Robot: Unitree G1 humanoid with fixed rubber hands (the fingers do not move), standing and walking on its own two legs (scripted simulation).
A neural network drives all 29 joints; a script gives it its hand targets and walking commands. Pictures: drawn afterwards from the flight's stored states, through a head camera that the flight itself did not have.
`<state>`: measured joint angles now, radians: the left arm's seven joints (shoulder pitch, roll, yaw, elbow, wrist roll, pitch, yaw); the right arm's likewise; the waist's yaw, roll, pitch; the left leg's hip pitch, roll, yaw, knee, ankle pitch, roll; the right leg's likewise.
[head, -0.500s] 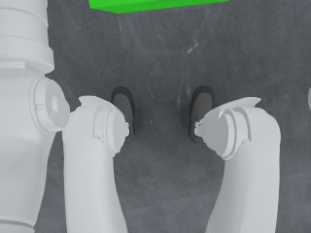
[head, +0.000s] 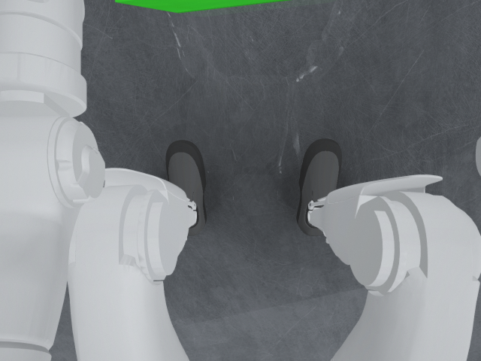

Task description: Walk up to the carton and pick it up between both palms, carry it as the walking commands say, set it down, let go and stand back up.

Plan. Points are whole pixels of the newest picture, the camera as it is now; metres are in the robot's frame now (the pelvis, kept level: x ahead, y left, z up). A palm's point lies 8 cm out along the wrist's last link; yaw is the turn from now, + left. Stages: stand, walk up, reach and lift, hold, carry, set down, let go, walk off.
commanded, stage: reach and lift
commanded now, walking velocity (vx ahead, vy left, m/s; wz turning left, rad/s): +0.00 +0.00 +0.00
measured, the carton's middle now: out of the picture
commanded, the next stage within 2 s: none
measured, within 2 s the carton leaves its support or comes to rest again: leaves its support in 1.64 s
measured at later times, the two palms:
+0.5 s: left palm out of the picture +0.57 +0.18 -0.21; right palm out of the picture +0.59 -0.22 -0.19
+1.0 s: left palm out of the picture +0.57 +0.17 -0.21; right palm out of the picture +0.59 -0.20 -0.20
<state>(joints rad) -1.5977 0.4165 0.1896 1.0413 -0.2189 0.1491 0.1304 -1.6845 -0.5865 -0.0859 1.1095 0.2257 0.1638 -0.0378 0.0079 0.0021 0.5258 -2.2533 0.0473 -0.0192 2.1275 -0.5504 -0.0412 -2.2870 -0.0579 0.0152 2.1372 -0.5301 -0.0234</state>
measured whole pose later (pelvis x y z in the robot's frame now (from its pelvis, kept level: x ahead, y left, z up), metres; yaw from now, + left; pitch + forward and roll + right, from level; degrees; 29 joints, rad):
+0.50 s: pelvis +0.00 +0.00 +0.00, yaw +0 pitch +39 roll +2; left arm -1.62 0.42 0.14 1.04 -0.23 0.15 0.13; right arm -1.71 -0.56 -0.02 1.11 0.26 0.16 -0.04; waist 0.01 0.00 0.53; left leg -2.25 0.05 -0.02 2.13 -0.55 -0.04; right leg -2.29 -0.06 0.02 2.14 -0.53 -0.02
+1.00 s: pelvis +0.00 +0.00 +0.00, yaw +0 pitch +39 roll +2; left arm -1.63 0.41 0.13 1.05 -0.24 0.14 0.14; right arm -1.72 -0.53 -0.01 1.11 0.26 0.15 -0.01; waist 0.01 0.00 0.52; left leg -2.25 0.05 -0.02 2.13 -0.55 -0.04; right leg -2.29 -0.06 0.02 2.14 -0.53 -0.02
